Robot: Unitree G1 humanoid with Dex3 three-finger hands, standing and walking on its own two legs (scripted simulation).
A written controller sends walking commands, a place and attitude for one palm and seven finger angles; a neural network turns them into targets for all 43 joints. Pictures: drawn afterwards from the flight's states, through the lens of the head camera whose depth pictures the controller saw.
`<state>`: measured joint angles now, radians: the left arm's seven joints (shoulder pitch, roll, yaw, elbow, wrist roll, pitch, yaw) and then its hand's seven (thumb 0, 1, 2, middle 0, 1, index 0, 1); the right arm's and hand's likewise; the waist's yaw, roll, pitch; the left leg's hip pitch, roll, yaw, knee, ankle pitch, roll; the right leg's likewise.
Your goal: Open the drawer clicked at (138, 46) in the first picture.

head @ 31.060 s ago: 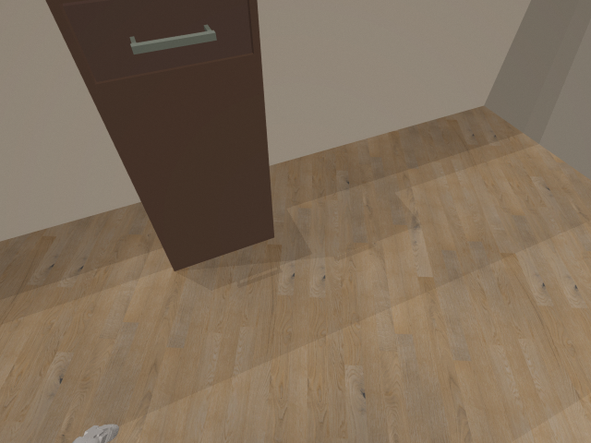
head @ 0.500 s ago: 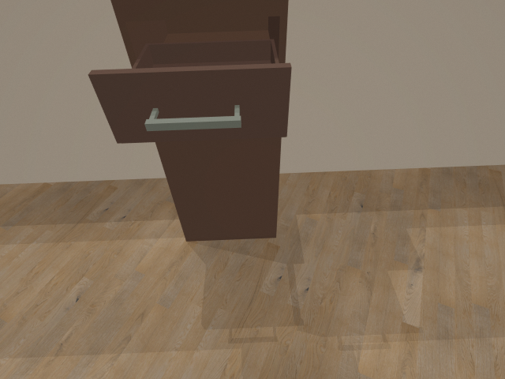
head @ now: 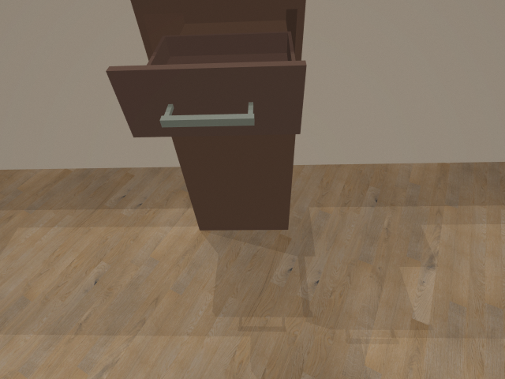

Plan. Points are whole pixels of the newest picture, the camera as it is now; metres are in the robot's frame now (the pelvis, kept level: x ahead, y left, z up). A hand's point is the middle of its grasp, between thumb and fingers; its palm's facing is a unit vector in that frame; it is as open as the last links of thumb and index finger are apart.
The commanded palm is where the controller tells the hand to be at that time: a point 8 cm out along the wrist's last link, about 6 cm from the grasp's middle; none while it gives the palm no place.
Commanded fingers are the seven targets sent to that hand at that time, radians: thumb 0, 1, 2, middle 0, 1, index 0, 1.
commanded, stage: let the arm hang, fingers relaxed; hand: left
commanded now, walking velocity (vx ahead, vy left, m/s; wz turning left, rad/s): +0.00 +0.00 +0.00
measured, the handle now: (208, 114) +0.58 +0.12 +0.12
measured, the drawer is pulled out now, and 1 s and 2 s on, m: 0.29 0.29 0.29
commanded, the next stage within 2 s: look to check the result in 0.34 s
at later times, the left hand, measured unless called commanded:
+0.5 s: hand out of the picture +0.00 +0.17 -0.17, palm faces +0.04 -0.98 -0.20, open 7.3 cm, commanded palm none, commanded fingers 0.00 0.90 0.90 -0.20 -0.30 -0.20 -0.30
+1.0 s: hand out of the picture +0.02 +0.17 -0.17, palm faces +0.03 -0.98 -0.20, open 7.4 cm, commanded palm none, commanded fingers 0.00 0.90 0.90 -0.20 -0.30 -0.20 -0.30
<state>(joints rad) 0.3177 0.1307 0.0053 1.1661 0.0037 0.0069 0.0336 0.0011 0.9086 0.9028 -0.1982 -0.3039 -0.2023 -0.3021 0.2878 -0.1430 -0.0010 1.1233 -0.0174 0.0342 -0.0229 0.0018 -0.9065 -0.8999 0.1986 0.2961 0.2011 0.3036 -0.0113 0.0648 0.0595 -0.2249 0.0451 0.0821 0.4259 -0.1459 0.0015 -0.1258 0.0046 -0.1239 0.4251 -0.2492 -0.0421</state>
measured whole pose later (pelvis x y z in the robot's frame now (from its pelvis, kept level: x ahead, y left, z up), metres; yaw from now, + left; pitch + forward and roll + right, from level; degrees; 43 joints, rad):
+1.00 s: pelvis +0.03 +0.00 +0.00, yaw +0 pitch -2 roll +0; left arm 0.26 0.13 0.01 1.14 0.00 -0.01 0.04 0.00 0.90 0.90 -0.20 -0.30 -0.20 -0.30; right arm 0.24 -0.15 -0.01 1.13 -0.02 0.02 -0.03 0.00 -0.91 -0.90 0.20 0.30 0.20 0.30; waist -0.01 0.02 0.08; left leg -0.20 0.04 0.09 0.41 -0.17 0.00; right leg -0.09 0.01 -0.11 0.39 -0.26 -0.04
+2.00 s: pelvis +0.03 -0.01 +0.00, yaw -1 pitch -2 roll +0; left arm 0.26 0.13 0.01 1.14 0.00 -0.01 0.04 0.00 0.90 0.90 -0.20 -0.30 -0.20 -0.30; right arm 0.24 -0.14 -0.01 1.14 -0.02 0.02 -0.04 0.00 -0.91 -0.90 0.20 0.30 0.20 0.30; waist -0.01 0.02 0.08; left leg -0.19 0.05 0.09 0.40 -0.18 -0.01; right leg -0.08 0.02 -0.11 0.38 -0.27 -0.05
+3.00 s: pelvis +0.04 +0.00 +0.00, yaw -1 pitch -2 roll +0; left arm 0.26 0.14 0.01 1.14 0.00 -0.01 0.04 0.00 0.90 0.90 -0.20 -0.30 -0.20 -0.30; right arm 0.24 -0.14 -0.01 1.14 -0.01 0.02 -0.04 0.00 -0.91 -0.90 0.20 0.30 0.20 0.30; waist -0.01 0.01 0.08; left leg -0.19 0.04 0.09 0.40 -0.19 -0.01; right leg -0.08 0.01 -0.11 0.37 -0.27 -0.04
